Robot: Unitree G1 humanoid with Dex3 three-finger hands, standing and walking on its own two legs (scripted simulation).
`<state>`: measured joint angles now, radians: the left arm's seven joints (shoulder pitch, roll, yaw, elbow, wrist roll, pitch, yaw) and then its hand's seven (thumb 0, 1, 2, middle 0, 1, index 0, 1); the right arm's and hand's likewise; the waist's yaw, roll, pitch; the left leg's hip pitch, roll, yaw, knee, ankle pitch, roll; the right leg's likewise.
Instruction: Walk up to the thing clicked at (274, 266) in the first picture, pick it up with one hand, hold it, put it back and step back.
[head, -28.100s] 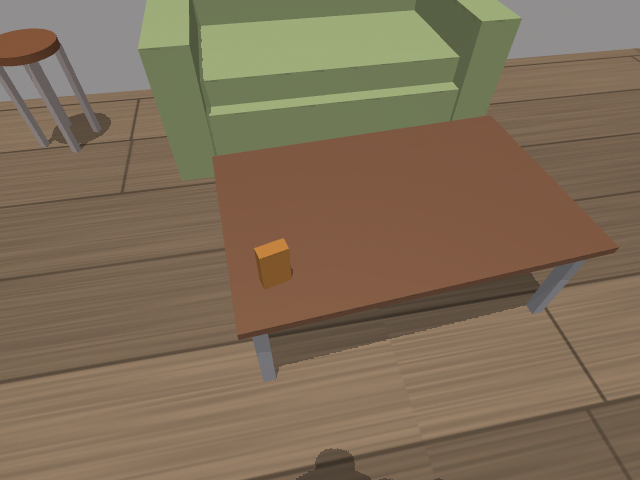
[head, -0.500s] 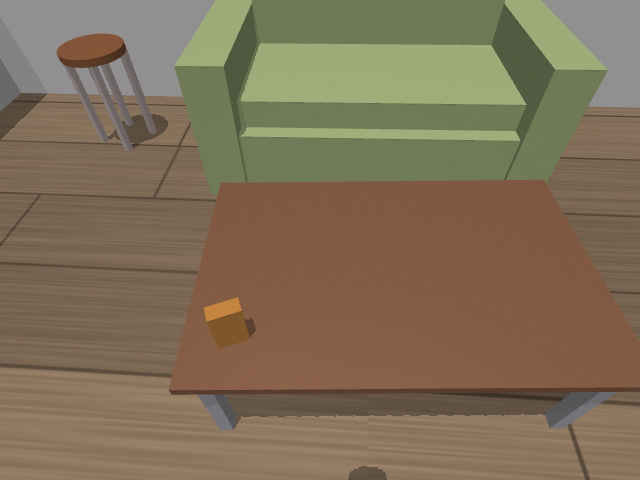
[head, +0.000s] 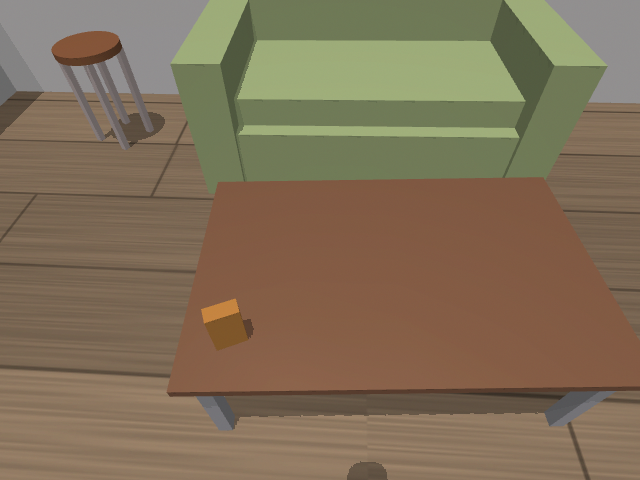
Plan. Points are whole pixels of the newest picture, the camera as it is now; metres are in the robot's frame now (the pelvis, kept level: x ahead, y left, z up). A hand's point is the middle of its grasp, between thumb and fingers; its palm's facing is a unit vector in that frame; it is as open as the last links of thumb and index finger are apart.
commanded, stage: stand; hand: left
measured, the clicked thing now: (225, 325) +0.50 +0.22 -0.32
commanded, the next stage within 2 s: step back in 0.62 s
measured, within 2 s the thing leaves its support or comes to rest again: neither
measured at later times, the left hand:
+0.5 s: hand out of the picture +0.08 +0.26 -0.15, palm faces -0.03 -0.93 -0.36, open 7.4 cm
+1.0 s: hand out of the picture +0.10 +0.32 -0.18, palm faces -0.03 -0.93 -0.37, open 7.4 cm
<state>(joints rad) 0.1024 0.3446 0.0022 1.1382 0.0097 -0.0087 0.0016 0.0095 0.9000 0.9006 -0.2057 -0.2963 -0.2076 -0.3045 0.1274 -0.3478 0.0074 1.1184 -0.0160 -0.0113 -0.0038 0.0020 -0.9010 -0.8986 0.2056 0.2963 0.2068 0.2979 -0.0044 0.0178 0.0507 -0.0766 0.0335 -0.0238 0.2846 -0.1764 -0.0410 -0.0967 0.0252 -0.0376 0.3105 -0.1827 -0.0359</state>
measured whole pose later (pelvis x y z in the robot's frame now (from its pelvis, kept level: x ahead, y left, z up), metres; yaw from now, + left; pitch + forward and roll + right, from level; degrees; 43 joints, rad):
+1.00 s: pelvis -0.05 +0.06 -0.03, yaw +0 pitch -1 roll +0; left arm 0.01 0.41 0.06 0.90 0.01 0.07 0.02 0.01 0.90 0.90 -0.21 -0.30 -0.21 -0.30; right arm 0.14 -0.39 -0.06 0.96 -0.03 0.02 0.00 0.00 -0.90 -0.90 0.20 0.30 0.21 0.30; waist -0.01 -0.06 0.20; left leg -0.27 -0.03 -0.02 0.63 -0.35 0.02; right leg -0.40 -0.01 0.09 0.78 -0.44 -0.01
